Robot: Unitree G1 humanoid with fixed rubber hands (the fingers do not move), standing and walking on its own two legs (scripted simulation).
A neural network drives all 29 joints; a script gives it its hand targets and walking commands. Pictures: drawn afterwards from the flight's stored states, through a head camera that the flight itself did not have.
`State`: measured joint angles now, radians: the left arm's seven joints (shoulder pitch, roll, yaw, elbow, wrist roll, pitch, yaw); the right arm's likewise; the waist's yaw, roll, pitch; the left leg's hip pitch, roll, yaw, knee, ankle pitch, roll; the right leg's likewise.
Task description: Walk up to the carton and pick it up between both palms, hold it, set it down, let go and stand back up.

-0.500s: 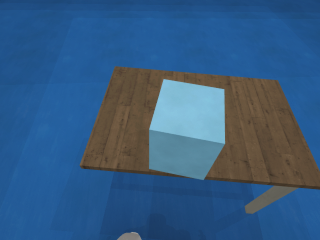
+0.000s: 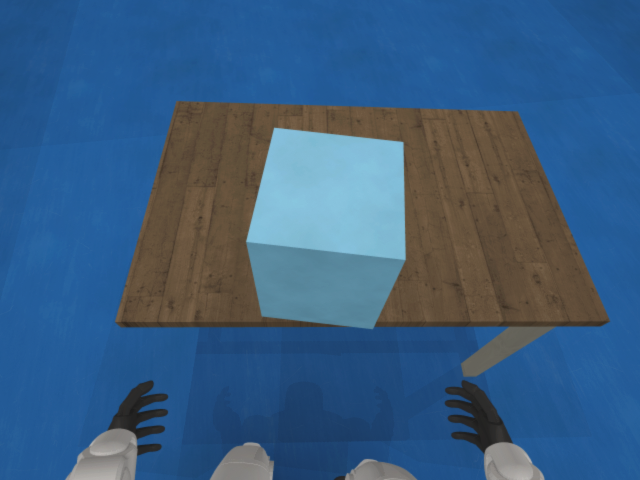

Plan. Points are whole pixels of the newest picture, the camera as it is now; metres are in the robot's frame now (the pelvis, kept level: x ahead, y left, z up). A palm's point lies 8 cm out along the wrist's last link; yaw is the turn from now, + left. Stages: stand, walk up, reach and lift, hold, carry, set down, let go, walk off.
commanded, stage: reach and lift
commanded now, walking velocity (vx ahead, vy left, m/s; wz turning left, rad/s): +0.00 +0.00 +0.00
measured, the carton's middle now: (327, 235) +0.47 +0.03 -0.08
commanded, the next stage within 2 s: none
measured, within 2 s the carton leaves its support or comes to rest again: neither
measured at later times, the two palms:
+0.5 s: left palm (126, 412) +0.18 +0.26 -0.07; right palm (478, 415) +0.21 -0.18 -0.06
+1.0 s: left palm (128, 398) +0.19 +0.26 -0.05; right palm (470, 418) +0.20 -0.16 -0.05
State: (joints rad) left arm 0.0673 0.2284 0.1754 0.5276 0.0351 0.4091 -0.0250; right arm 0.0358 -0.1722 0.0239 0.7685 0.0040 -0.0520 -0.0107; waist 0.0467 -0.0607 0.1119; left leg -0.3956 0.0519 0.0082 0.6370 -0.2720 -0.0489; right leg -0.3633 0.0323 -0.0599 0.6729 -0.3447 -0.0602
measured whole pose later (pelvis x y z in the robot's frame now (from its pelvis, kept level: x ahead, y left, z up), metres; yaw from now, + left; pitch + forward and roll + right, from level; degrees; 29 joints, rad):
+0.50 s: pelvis +0.02 +0.03 +0.02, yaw +0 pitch -2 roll +0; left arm 0.16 0.17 0.06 0.59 -0.01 0.08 -0.01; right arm 0.06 -0.16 0.00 0.88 0.04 -0.28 0.01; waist 0.06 -0.03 0.04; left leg -0.18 0.03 0.03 0.43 -0.21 -0.01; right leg -0.12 0.02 -0.04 0.39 -0.24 -0.02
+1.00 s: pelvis +0.02 +0.03 +0.02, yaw -1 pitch -3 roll +0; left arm 0.15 0.18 0.01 0.68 -0.09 -0.23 0.00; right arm 0.10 -0.11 0.00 0.86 0.08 -0.43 0.00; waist 0.05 -0.02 0.04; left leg -0.18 0.03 0.04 0.47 -0.24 -0.01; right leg -0.13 0.01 -0.03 0.45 -0.27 -0.02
